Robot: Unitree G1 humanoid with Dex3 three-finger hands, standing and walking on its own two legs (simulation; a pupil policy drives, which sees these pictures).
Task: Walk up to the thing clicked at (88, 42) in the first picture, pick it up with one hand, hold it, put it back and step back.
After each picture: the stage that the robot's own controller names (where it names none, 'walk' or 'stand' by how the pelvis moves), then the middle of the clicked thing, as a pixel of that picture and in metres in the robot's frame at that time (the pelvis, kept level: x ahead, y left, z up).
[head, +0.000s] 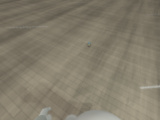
stand; (89, 44) +1.72 +0.06 -0.72
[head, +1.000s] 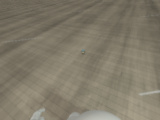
walk; (83, 52) +1.58 +0.31 -0.70
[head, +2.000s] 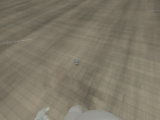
walk; (76, 62) +1.04 +0.35 -0.71
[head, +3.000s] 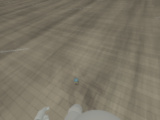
walk; (76, 81) +0.67 +0.28 -0.72
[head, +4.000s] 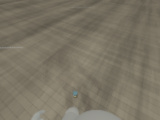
walk; (75, 94) +0.45 +0.19 -0.71
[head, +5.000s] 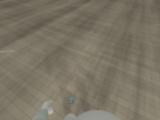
stand; (71, 100) +0.36 +0.20 -0.72
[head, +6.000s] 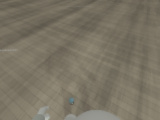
stand; (71, 101) +0.35 +0.20 -0.72
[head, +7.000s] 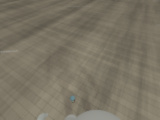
stand; (72, 99) +0.38 +0.20 -0.72
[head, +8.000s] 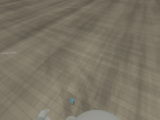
stand; (71, 101) +0.35 +0.21 -0.73
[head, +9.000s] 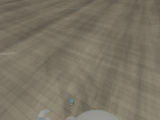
stand; (71, 102) +0.35 +0.21 -0.73
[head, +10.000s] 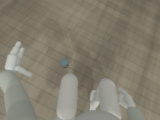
go down; (64, 63) +0.42 +0.22 -0.38
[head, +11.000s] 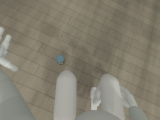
go down; (60, 60) +0.43 +0.24 -0.31
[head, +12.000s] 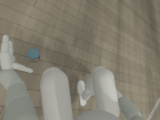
close in; (34, 55) +0.41 +0.28 -0.23
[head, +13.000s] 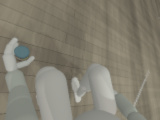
close; (22, 54) +0.41 +0.29 -0.22
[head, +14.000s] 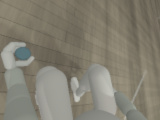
lift; (22, 55) +0.40 +0.28 -0.23
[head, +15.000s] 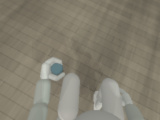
lift; (57, 71) +0.31 +0.24 -0.06
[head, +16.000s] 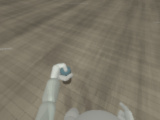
hold; (66, 75) +0.32 +0.17 +0.03
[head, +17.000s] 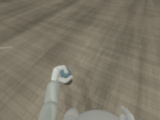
hold; (66, 77) +0.32 +0.17 +0.01
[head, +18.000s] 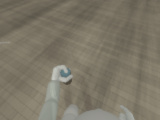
crouch; (66, 76) +0.32 +0.17 -0.02
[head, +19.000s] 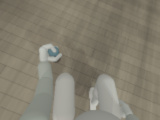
crouch; (54, 55) +0.44 +0.23 -0.11
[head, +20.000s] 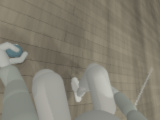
lower; (16, 55) +0.41 +0.30 -0.22
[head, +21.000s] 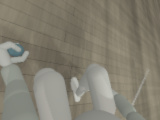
lower; (17, 54) +0.41 +0.30 -0.23
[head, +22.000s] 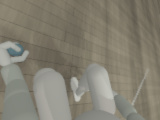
lower; (17, 54) +0.41 +0.30 -0.23
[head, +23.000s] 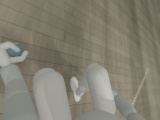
lower; (16, 54) +0.41 +0.30 -0.22
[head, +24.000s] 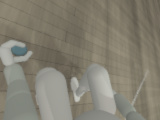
draw back; (20, 53) +0.41 +0.29 -0.23
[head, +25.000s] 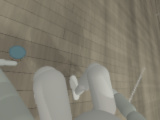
withdraw; (17, 54) +0.40 +0.29 -0.23
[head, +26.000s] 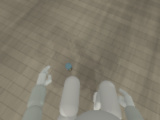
walk; (69, 67) +0.43 +0.22 -0.41
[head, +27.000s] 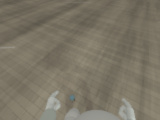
stand; (72, 98) +0.36 +0.18 -0.66
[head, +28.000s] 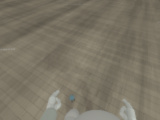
stand; (72, 98) +0.37 +0.19 -0.67
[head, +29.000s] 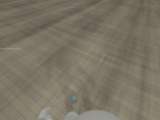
stand; (73, 99) +0.39 +0.17 -0.71
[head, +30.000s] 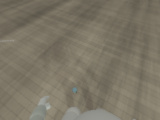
walk; (74, 90) +0.40 +0.15 -0.70
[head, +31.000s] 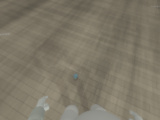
walk; (75, 77) +0.56 +0.15 -0.71
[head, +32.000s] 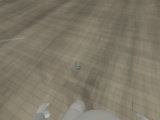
walk; (78, 66) +0.85 +0.25 -0.70
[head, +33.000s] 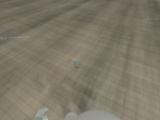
stand; (77, 65) +1.01 +0.23 -0.71
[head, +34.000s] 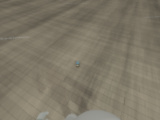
stand; (77, 64) +1.02 +0.23 -0.72
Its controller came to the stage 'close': yes
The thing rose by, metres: 0.70
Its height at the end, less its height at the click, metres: +0.00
